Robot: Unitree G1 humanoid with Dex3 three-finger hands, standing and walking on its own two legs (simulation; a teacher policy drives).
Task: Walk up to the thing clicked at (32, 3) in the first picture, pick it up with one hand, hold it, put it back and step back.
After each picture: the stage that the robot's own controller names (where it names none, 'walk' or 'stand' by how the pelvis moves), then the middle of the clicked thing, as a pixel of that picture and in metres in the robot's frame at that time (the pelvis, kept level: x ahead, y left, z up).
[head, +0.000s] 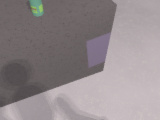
stand; (36, 4) +0.87 +0.28 +0.01
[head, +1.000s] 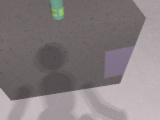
walk; (57, 7) +0.81 +0.20 +0.01
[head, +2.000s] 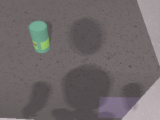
stand; (40, 37) +0.51 +0.22 +0.03
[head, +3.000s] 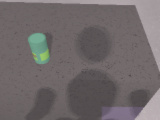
stand; (39, 49) +0.49 +0.20 +0.03
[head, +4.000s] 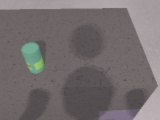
stand; (33, 58) +0.47 +0.22 +0.01
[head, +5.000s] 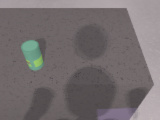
stand; (33, 55) +0.49 +0.22 +0.01
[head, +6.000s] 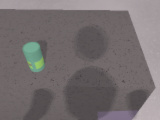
stand; (34, 57) +0.48 +0.22 +0.00
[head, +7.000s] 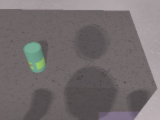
stand; (35, 57) +0.47 +0.21 +0.01
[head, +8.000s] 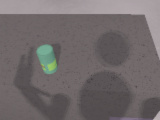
rise first; (47, 59) +0.47 +0.20 +0.01
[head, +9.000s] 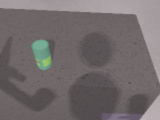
go down; (42, 55) +0.50 +0.19 +0.01
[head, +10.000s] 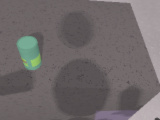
go down; (30, 53) +0.46 +0.19 +0.03
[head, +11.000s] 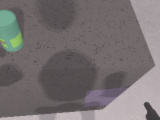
close in; (8, 32) +0.49 +0.20 +0.06
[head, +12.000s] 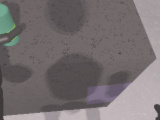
close; (3, 26) +0.50 +0.21 +0.08
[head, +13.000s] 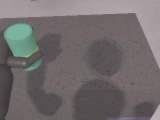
lift; (25, 48) +0.34 +0.17 +0.22
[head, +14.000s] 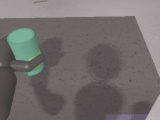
hold; (27, 52) +0.33 +0.17 +0.21
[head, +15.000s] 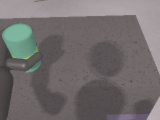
hold; (24, 49) +0.32 +0.17 +0.23
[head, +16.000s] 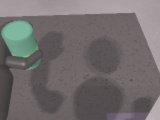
hold; (23, 47) +0.33 +0.16 +0.23
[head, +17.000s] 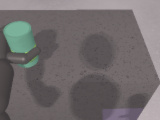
crouch; (23, 45) +0.36 +0.18 +0.20
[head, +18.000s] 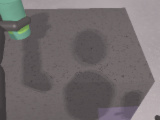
crouch; (14, 17) +0.46 +0.20 +0.22
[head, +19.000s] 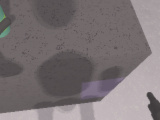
lower; out of the picture +0.52 +0.21 +0.09
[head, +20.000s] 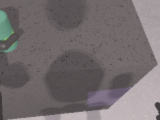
lower; (1, 32) +0.49 +0.21 +0.08
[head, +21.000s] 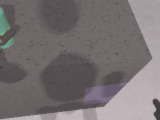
lower; out of the picture +0.50 +0.21 +0.08
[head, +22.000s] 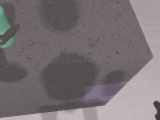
lower; out of the picture +0.50 +0.21 +0.08
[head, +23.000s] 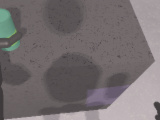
loosen; (4, 31) +0.49 +0.20 +0.08
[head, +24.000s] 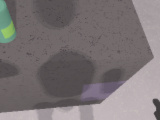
rise; out of the picture +0.50 +0.20 +0.08
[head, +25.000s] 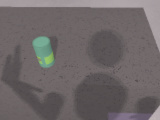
sink last; (44, 52) +0.48 +0.20 +0.04
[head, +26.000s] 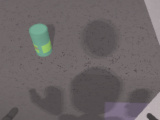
stand; (41, 40) +0.51 +0.19 +0.05
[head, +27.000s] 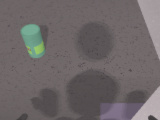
stand; (33, 41) +0.50 +0.21 +0.06
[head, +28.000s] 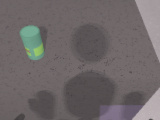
stand; (33, 43) +0.49 +0.20 +0.07
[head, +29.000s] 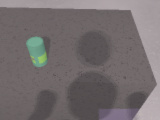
stand; (37, 52) +0.50 +0.21 +0.02
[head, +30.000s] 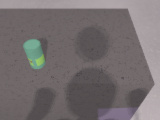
stand; (35, 54) +0.49 +0.22 +0.01
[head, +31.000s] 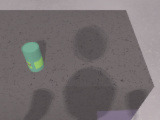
stand; (33, 57) +0.48 +0.22 +0.01
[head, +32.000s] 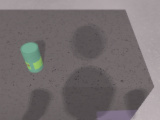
walk; (32, 58) +0.47 +0.22 +0.01
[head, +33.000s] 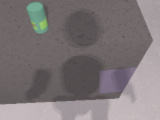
walk; (38, 18) +0.62 +0.22 +0.02
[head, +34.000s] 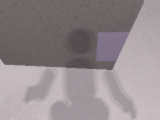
walk; out of the picture +0.93 +0.18 +0.03
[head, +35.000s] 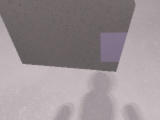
stand; out of the picture +1.14 +0.18 +0.02
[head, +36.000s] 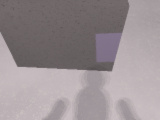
stand; out of the picture +1.13 +0.18 +0.00
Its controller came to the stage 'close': yes
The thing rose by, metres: 0.23
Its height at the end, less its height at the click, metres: +0.00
